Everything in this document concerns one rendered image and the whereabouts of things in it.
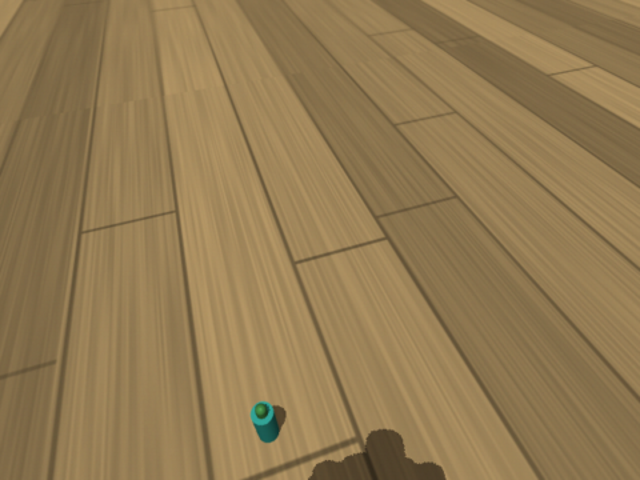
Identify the bottle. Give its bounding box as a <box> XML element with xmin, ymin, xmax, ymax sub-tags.
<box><xmin>251</xmin><ymin>401</ymin><xmax>279</xmax><ymax>443</ymax></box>

